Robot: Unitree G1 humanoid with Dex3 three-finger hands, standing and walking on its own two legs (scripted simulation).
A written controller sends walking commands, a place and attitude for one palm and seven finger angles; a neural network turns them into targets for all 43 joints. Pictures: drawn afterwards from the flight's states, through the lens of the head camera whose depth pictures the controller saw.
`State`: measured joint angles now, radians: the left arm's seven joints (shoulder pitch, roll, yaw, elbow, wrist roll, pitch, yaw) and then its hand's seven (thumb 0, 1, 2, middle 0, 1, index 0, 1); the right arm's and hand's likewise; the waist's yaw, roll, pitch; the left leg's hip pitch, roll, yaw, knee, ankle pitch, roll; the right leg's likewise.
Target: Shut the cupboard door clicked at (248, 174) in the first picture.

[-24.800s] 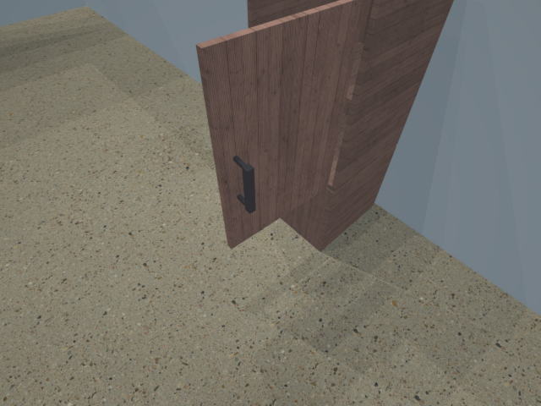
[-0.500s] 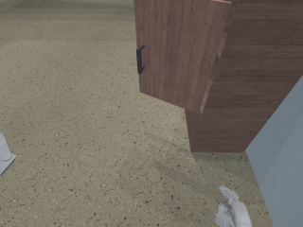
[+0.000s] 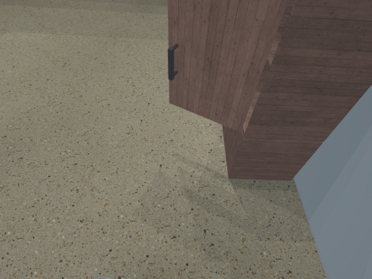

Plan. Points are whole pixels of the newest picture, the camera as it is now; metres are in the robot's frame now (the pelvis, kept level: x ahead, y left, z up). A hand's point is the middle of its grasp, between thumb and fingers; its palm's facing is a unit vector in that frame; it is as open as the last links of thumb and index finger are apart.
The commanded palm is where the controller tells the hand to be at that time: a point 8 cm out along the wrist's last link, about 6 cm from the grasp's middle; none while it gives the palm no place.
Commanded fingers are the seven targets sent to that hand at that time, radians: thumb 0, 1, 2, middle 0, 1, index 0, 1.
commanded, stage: let the arm hang, fingers relaxed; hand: left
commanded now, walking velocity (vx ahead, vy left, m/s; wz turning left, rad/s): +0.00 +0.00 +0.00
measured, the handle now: (173, 62) +0.94 +0.07 -0.07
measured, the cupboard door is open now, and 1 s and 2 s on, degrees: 62 62 62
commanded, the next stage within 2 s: look to check the result in 0.78 s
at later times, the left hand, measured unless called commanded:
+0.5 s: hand out of the picture +0.01 +0.22 -0.16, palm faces -0.01 -0.96 -0.27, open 7.3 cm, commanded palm none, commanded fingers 0.00 0.90 0.90 -0.20 -0.30 -0.20 -0.30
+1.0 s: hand out of the picture +0.03 +0.21 -0.16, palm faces -0.02 -0.97 -0.25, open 7.3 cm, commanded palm none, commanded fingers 0.00 0.90 0.90 -0.20 -0.30 -0.20 -0.30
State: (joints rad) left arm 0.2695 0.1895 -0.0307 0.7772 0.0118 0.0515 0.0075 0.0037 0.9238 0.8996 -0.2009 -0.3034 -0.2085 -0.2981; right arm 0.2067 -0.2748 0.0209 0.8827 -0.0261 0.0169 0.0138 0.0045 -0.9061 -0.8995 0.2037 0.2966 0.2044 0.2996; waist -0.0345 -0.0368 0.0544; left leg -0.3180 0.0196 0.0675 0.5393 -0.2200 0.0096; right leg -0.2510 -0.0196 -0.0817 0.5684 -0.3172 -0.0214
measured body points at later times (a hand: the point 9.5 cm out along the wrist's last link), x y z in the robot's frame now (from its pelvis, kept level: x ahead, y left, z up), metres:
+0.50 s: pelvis +0.00 +0.01 +0.01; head +0.00 +0.00 +0.46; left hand +0.02 +0.27 -0.14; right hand +0.02 -0.22 -0.15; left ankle +0.04 +0.11 -0.73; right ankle -0.01 -0.10 -0.73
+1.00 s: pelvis +0.02 +0.01 +0.01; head +0.03 +0.01 +0.46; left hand +0.04 +0.26 -0.14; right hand +0.03 -0.23 -0.14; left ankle +0.04 +0.11 -0.73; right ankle -0.01 -0.10 -0.73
